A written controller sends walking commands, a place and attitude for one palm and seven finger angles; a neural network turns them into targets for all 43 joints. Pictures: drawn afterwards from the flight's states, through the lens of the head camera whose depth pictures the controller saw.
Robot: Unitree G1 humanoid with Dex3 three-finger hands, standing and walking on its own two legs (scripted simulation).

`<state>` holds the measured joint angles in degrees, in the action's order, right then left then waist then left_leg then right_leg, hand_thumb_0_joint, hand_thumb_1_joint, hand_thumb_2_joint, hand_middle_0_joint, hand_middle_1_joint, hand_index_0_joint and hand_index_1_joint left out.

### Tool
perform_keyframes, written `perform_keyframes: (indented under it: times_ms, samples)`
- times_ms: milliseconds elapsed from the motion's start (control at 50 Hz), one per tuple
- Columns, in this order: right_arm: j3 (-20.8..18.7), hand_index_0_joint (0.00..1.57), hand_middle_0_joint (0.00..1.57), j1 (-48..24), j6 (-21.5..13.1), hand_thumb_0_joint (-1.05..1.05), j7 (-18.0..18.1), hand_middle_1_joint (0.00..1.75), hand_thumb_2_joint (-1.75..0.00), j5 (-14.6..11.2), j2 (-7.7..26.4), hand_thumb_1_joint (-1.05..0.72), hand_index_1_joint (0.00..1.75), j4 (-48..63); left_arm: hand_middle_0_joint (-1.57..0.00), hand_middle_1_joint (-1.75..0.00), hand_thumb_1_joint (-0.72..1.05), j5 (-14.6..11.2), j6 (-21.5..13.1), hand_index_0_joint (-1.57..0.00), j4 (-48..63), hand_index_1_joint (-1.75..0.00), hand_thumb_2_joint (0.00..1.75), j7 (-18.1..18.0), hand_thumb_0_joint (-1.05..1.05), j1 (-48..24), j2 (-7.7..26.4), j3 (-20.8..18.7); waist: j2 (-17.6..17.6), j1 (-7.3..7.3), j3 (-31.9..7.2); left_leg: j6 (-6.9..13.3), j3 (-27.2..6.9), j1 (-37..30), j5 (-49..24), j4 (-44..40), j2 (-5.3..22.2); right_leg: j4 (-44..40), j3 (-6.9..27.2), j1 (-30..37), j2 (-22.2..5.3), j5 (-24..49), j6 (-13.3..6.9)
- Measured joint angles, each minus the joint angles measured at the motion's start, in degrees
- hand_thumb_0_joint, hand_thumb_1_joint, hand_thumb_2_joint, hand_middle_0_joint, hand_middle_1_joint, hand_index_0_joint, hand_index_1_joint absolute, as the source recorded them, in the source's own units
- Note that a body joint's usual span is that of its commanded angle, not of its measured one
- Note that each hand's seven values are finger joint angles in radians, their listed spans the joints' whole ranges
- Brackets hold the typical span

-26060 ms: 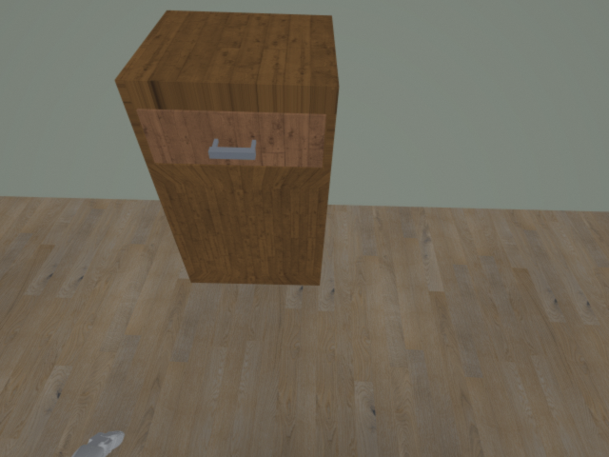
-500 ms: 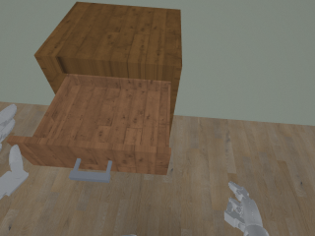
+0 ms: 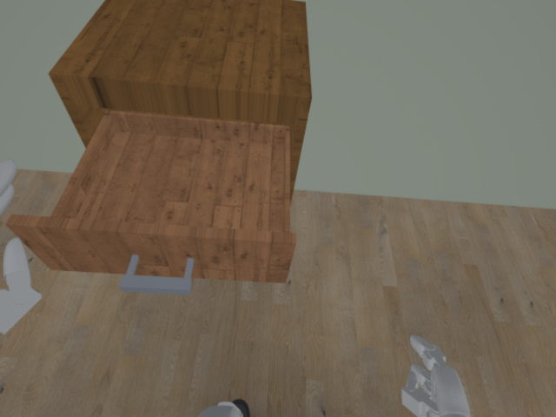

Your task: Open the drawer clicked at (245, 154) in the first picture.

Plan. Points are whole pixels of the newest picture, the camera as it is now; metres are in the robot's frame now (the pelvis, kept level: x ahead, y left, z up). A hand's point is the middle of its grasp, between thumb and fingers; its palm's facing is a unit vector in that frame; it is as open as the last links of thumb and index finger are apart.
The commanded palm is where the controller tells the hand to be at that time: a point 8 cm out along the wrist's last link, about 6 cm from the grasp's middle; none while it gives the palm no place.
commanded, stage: step back with the hand held close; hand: left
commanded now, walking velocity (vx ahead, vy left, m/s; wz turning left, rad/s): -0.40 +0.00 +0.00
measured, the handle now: (159, 273) +0.35 +0.22 -0.09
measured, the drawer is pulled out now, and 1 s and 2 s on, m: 0.30 0.30 0.30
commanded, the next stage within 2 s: stop stepping back and stand still in 0.40 s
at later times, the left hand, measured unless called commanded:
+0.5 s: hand out of the picture +0.10 +0.19 +0.15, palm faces +0.28 -0.82 -0.49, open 7.4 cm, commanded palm +0.03 +0.23 +0.18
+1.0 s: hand out of the picture -0.03 +0.16 +0.14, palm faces +0.31 -0.84 -0.45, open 7.5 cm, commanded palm -0.09 +0.21 +0.18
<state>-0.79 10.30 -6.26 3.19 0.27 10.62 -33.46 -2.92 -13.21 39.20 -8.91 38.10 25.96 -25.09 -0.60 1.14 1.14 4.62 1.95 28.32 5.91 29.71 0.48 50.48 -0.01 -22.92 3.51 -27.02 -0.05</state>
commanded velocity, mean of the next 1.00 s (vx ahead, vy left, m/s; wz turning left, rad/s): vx -0.06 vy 0.06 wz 0.03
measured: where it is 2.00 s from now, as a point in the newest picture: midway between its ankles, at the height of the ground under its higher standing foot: outside the picture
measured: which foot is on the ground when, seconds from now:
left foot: down 0.00-0.28, up 0.30-0.44, down 0.46-0.70, up 0.72-1.00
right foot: up 0.00-0.20, down 0.22-1.00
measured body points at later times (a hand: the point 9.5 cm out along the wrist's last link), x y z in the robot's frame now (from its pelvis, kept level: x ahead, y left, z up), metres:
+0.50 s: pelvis -0.11 -0.04 +0.00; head -0.07 -0.03 +0.44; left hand +0.08 +0.23 +0.18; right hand +0.06 -0.29 -0.08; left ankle -0.05 +0.04 -0.73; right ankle -0.17 -0.14 -0.71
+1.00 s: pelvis -0.22 -0.07 +0.01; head -0.20 -0.07 +0.46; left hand -0.05 +0.20 +0.16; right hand -0.09 -0.35 -0.08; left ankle -0.28 +0.05 -0.72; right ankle -0.18 -0.18 -0.73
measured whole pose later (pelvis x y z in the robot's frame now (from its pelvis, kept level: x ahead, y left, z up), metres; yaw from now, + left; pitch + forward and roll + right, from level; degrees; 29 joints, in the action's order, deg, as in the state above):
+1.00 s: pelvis -0.22 -0.07 +0.01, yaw +0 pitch +3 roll +1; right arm -2.5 15.0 -7.0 3.0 -0.9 14.2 -36.8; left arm -1.4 -10.9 31.5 -8.3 39.9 18.9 -19.2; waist -2.2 2.7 -1.4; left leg 3.3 2.9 12.8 21.7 30.3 1.0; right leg 28.2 -5.9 -20.7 -3.3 -10.9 -1.1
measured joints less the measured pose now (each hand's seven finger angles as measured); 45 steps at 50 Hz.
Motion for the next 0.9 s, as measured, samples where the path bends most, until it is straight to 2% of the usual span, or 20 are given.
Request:
perform_keyframes:
  times_ms: [100, 220, 240, 260, 300, 340, 380, 420, 460, 500, 560, 600, 640, 680, 700, 740, 780, 820, 860, 900]
  samples:
    - [1.6, 0.21, 0.20, -1.9, -1.8, 0.01, -1.0, 0.30, -0.90, 0.2, -1.4, -0.90, 0.30, -1.0, -0.21, -0.30, 0.89, -0.9, -0.4, -0.21, 2.0, -0.30, 0.90, 0.5, 0.02, 0.7, -0.5, 0.6, -0.9, -1.41, -0.8, -0.7, 1.9, 1.4, -3.8, -4.4, 1.6, -5.1, 0.0, 5.8, -1.5, -2.5, 0.6]
    - [2.8, 0.21, 0.20, -5.6, -2.5, 0.01, -2.1, 0.30, -0.90, 0.6, -1.7, -0.90, 0.30, -0.2, -0.21, -0.30, 0.89, -2.0, -0.4, -0.21, 2.7, -0.30, 0.90, 2.6, 0.02, -2.2, 1.7, 0.5, -1.5, -1.29, 1.9, -2.2, 2.7, 4.7, -8.8, -6.2, 1.9, -22.4, -1.2, 13.0, -1.7, 2.7, -0.7]
    - [2.6, 0.21, 0.20, -6.3, -2.2, 0.01, -2.2, 0.30, -0.90, 0.5, -1.1, -0.90, 0.30, -0.2, -0.21, -0.30, 0.89, -2.2, -0.7, -0.21, 2.5, -0.30, 0.90, 3.3, 0.02, -2.9, 1.5, 0.9, 0.3, -1.05, 3.1, -2.5, 1.7, 5.2, -9.3, -5.6, 2.9, -23.6, -2.1, 13.5, -0.5, 3.0, -1.0]
    - [2.4, 0.21, 0.20, -6.6, -1.6, 0.01, -2.3, 0.30, -0.90, 0.3, -0.5, -0.90, 0.30, -0.3, -0.21, -0.30, 0.89, -2.3, -0.8, -0.21, 2.4, -0.30, 0.90, 4.0, 0.02, -3.0, 1.5, 1.3, 2.5, -0.56, 4.2, -2.8, 0.2, 5.3, -9.0, -4.8, 3.8, -24.4, -3.2, 14.5, 1.0, 3.8, -1.4]
    - [2.0, 0.21, 0.20, -5.3, 0.0, 0.01, -2.2, 0.30, -0.90, -0.7, -0.2, -0.90, 0.30, -1.1, -0.22, -0.30, 0.88, -2.6, -1.5, -0.21, 3.0, -0.30, 0.90, 4.9, 0.02, -1.3, 2.4, 1.1, 3.3, 0.02, 4.4, -4.0, -1.9, 6.3, 1.0, 1.8, 3.1, -25.4, -4.2, 16.0, 1.5, 5.2, -1.9]
    - [1.7, 0.21, 0.20, -2.7, 1.6, 0.01, -1.9, 0.30, -0.90, -2.0, -0.5, -0.90, 0.30, -2.0, -0.22, -0.30, 0.88, -2.1, -2.7, -0.21, 3.3, -0.30, 0.90, 5.0, 0.02, 1.8, 2.6, 0.3, 0.6, -0.37, 2.4, -4.7, -2.2, 7.4, 13.0, 15.7, -0.3, -24.6, -3.4, 16.1, -0.7, 5.0, -2.1]
    - [1.6, 0.21, 0.20, -0.8, 3.2, 0.01, -1.0, 0.30, -0.90, -2.2, -0.5, -0.90, 0.30, -2.4, -0.22, -0.30, 0.88, -1.5, -3.0, -0.21, 1.9, -0.30, 0.90, 4.7, 0.01, 4.4, 1.1, -0.8, -1.8, -0.59, -0.2, -5.0, -1.0, 5.1, 18.6, 20.2, -2.8, -23.9, -2.3, 15.4, -2.7, 5.1, -2.0]
    - [1.9, 0.21, 0.20, -0.3, 4.4, 0.01, 0.1, 0.30, -0.90, -2.2, 0.4, -0.90, 0.30, -2.0, -0.22, -0.30, 0.88, -0.9, -2.4, -0.21, -1.2, -0.30, 0.90, 3.8, 0.01, 4.6, -1.3, -0.6, -1.4, -0.22, -1.3, -5.1, 0.0, -0.7, 14.8, 12.2, -3.3, -21.5, -3.0, 13.7, -3.1, 6.7, -1.6]
    - [1.5, 0.21, 0.20, -0.9, 4.2, 0.01, 0.5, 0.30, -0.90, -2.1, 2.0, -0.90, 0.30, -0.9, -0.22, -0.30, 0.88, -1.0, -1.0, -0.21, -3.4, -0.30, 0.90, 2.7, 0.01, 3.4, -2.8, 0.0, 1.4, -0.17, -1.1, -2.9, -0.3, -6.3, 1.0, 1.7, -1.3, -14.4, -4.4, 9.5, -1.5, 7.4, -0.4]
    - [0.3, 0.20, 0.20, -3.1, 2.7, 0.01, 0.2, 0.30, -0.90, -1.9, 1.0, -0.90, 0.30, -1.5, -0.21, -0.30, 0.88, -0.9, 0.4, -0.21, -5.8, -0.30, 0.90, 1.9, 0.01, -1.2, -2.2, 0.8, -0.8, -0.58, 1.7, -1.2, 0.6, -6.1, 3.6, 1.2, -2.2, -3.9, -0.8, 3.7, -1.6, 0.8, -0.1]
    - [0.5, 0.20, 0.20, -4.7, -0.1, 0.01, -0.8, 0.30, -0.90, -1.2, 0.2, -0.90, 0.30, -0.9, -0.21, -0.30, 0.89, -0.8, 2.3, -0.21, -6.2, -0.30, 0.90, 1.6, 0.01, -5.8, -3.1, 3.3, -2.8, -0.86, 5.4, -1.7, 1.1, -5.1, 2.6, 0.5, -2.1, 5.1, 2.0, -2.8, -1.5, -2.9, 0.7]
    - [0.9, 0.20, 0.20, -4.4, -1.1, 0.01, -1.4, 0.30, -0.90, -1.1, -0.1, -0.90, 0.30, 0.3, -0.21, -0.30, 0.89, -0.7, 3.8, -0.21, -2.9, -0.30, 0.90, 1.5, 0.02, -4.6, -3.1, 4.4, -2.8, -0.09, 6.3, -2.4, 0.5, -4.0, 1.2, 0.7, -1.3, 4.6, 1.2, -3.8, -2.2, -2.0, 1.0]
    - [1.2, 0.20, 0.20, -3.2, -1.6, 0.01, -1.8, 0.30, -0.90, -1.4, -0.5, -0.90, 0.30, 1.6, -0.21, -0.30, 0.89, -0.7, 3.9, -0.21, 1.6, -0.30, 0.90, 1.3, 0.02, -1.4, -1.9, 4.0, -2.6, 0.41, 6.3, -3.0, 0.0, -2.7, 0.6, 1.5, -0.4, -0.4, -0.2, -2.0, -3.2, -0.6, 1.1]
    - [1.5, 0.21, 0.20, -1.2, -1.1, 0.01, -1.8, 0.30, -0.90, -1.7, -0.8, -0.90, 0.30, 3.0, -0.22, -0.30, 0.89, -0.6, 3.0, -0.21, 5.6, -0.30, 0.90, 1.0, 0.02, 2.4, 1.0, 1.5, -2.5, 0.56, 5.5, -3.6, -0.5, -0.7, 2.1, 4.1, 0.1, -8.5, -2.0, 2.5, -4.1, 1.6, 0.8]
    - [1.4, 0.21, 0.20, -0.6, -0.7, 0.01, -1.8, 0.30, -0.90, -1.8, -0.7, -0.90, 0.30, 3.3, -0.22, -0.30, 0.89, -0.4, 2.3, -0.21, 6.7, -0.30, 0.90, 1.0, 0.02, 3.4, 2.1, 0.2, -1.8, 0.47, 5.6, -3.9, -1.0, 0.7, 5.3, 7.0, 0.6, -10.9, -3.2, 3.5, -4.0, 5.6, 0.0]
    - [0.7, 0.21, 0.20, 0.2, 0.8, 0.01, -1.9, 0.30, -0.90, -2.1, 0.1, -0.90, 0.30, 2.0, -0.22, -0.30, 0.88, -0.4, 1.1, -0.21, 7.3, -0.30, 0.90, 1.5, 0.02, 3.4, 2.8, -0.9, 0.3, 0.76, 5.9, -4.7, -3.3, 4.5, 14.5, 19.2, 0.3, -10.9, -5.4, 4.0, -3.2, 7.7, -1.5]
    - [0.1, 0.21, 0.20, 0.8, 2.2, 0.01, -2.0, 0.30, -0.90, -2.1, 0.6, -0.90, 0.30, -1.1, -0.22, -0.30, 0.88, -0.3, -0.1, -0.21, 5.1, -0.30, 0.90, 2.4, 0.02, 2.0, 1.5, -1.2, 0.2, -0.09, 4.2, -5.2, -3.8, 8.2, 14.7, 34.9, -1.9, -12.3, -5.4, 3.9, -3.8, 8.4, -2.1]
    - [-0.5, 0.21, 0.20, 1.6, 3.6, 0.01, -1.9, 0.30, -0.90, -2.1, 0.7, -0.90, 0.30, -3.3, -0.22, -0.30, 0.88, -0.3, -0.8, -0.22, 0.2, -0.30, 0.90, 2.8, 0.01, 0.8, -0.9, -1.5, -0.6, -0.22, 1.4, -5.4, -2.8, 9.1, 11.3, 44.0, -2.7, -15.0, -4.6, 3.4, -4.6, 10.2, -2.1]
    - [-0.9, 0.21, 0.20, 2.6, 4.2, 0.01, -1.6, 0.30, -0.90, -2.2, 0.9, -0.90, 0.30, -4.1, -0.22, -0.30, 0.88, -0.3, -0.7, -0.21, -6.0, -0.30, 0.90, 2.6, 0.01, -0.3, -3.0, -1.3, -0.9, 0.78, -1.2, -5.3, -1.7, 6.5, 9.9, 42.9, -2.0, -18.3, -4.6, 3.2, -5.4, 12.4, -1.9]
    - [-1.2, 0.21, 0.20, 3.6, 3.3, 0.01, -1.1, 0.30, -0.90, -2.3, 1.6, -0.90, 0.30, -4.1, -0.22, -0.30, 0.88, 0.2, 0.1, -0.21, -11.1, -0.30, 0.90, 2.0, 0.01, -1.2, -4.6, 0.1, -0.8, 1.71, -2.8, -4.5, -0.7, 1.6, 12.3, 34.1, -1.0, -21.0, -5.1, 3.1, -6.2, 14.2, -1.8]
